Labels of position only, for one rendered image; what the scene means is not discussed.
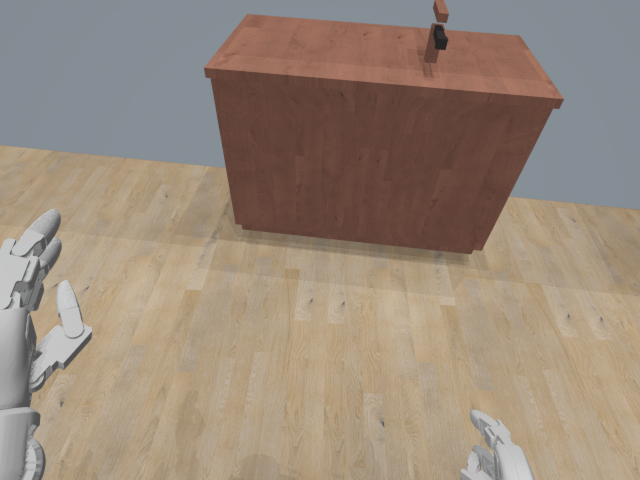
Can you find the left robot forearm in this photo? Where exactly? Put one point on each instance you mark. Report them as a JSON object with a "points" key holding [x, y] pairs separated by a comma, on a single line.
{"points": [[21, 455]]}

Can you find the right robot hand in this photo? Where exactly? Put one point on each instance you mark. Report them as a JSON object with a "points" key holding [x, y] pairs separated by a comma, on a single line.
{"points": [[508, 462]]}

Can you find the left robot hand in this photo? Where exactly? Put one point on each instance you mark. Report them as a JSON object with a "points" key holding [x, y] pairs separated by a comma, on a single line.
{"points": [[23, 266]]}

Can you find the tap lever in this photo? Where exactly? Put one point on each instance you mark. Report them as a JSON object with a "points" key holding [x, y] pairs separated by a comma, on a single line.
{"points": [[440, 38]]}

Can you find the counter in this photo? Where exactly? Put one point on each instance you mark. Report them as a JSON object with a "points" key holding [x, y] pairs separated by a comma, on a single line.
{"points": [[367, 133]]}

